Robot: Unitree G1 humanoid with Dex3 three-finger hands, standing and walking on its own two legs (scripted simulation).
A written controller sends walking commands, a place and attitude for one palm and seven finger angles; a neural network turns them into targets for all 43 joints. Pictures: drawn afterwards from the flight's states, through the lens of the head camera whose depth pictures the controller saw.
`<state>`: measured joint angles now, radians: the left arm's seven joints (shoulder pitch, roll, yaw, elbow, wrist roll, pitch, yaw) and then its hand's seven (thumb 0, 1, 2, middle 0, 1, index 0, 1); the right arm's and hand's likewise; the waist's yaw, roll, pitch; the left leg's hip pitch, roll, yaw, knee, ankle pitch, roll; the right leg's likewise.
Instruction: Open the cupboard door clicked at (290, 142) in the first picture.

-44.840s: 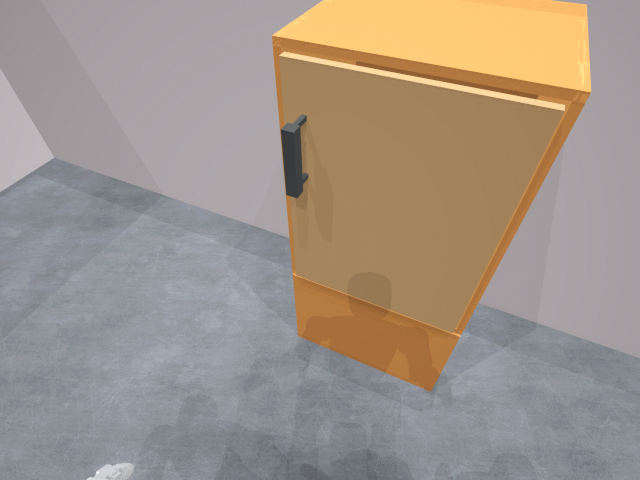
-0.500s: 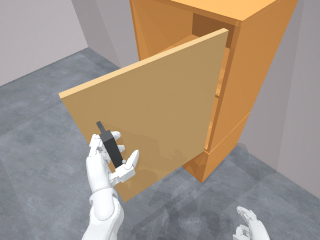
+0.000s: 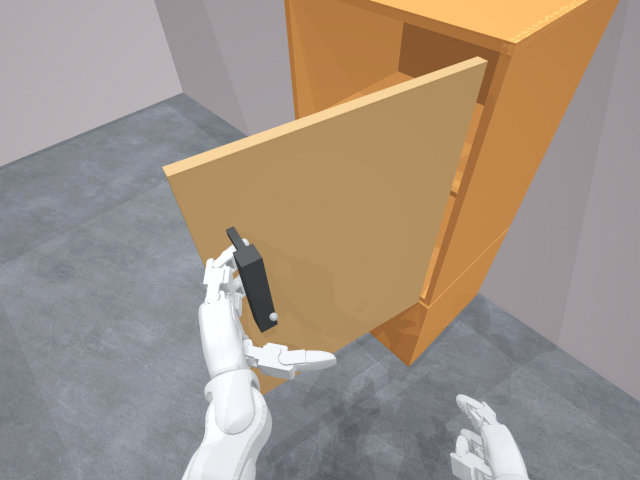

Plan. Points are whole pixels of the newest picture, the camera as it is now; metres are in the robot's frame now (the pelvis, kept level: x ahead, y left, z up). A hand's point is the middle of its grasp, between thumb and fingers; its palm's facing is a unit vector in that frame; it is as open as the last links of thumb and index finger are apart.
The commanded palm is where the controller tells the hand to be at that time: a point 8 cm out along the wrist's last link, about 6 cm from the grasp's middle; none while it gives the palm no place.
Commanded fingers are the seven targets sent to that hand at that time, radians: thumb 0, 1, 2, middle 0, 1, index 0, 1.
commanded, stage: slide the hand sideways off the handle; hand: left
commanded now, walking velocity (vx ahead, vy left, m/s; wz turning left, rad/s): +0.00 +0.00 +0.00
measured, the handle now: (250, 280) +0.34 +0.12 +0.07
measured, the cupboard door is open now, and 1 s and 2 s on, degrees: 78 80 80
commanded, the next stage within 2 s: draw the hand back to the body in 1.30 s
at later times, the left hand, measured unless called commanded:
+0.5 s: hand (264, 350) +0.24 +0.08 +0.08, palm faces -0.08 -1.00 +0.02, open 16.4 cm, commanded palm +0.22 +0.14 +0.08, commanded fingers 0.00 -0.50 0.30 -0.15 -0.30 -0.15 -0.30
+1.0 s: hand (220, 378) +0.21 +0.13 +0.07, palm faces -0.02 -1.00 -0.06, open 16.3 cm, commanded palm +0.18 +0.19 +0.08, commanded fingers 0.00 -0.50 0.30 -0.15 -0.30 -0.15 -0.30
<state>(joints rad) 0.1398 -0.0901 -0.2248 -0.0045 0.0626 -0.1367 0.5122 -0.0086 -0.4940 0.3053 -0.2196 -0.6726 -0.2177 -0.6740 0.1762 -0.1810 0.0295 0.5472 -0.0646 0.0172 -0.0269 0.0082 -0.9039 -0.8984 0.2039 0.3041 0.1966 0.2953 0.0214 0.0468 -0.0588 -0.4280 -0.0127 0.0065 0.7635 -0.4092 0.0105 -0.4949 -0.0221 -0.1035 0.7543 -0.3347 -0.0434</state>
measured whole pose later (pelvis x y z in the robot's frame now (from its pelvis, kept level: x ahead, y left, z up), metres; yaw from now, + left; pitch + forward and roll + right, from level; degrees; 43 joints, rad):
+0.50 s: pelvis +0.00 +0.02 +0.00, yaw -1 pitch +4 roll +0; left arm 0.26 0.05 -0.19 -0.14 -0.06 -0.15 0.04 -0.01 -0.51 0.30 -0.13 -0.30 -0.12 -0.31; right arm 0.24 -0.22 0.05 0.49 0.00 -0.10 -0.03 0.01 -0.90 -0.90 0.20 0.30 0.20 0.30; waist 0.02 0.04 -0.05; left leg -0.45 -0.02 0.03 0.79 -0.42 0.03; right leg -0.52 -0.03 -0.08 0.79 -0.34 -0.02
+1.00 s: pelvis +0.01 +0.00 -0.01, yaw -1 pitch +7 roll +0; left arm 0.50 0.16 -0.02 -0.29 -0.15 -0.20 -0.10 -0.01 -0.50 0.30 -0.15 -0.30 -0.15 -0.30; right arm 0.26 -0.23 0.04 0.47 0.00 -0.15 -0.04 0.01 -0.90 -0.90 0.20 0.30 0.20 0.30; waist 0.03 0.05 -0.07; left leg -0.50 0.00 0.01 0.86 -0.47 0.01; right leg -0.57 -0.01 -0.10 0.84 -0.39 -0.05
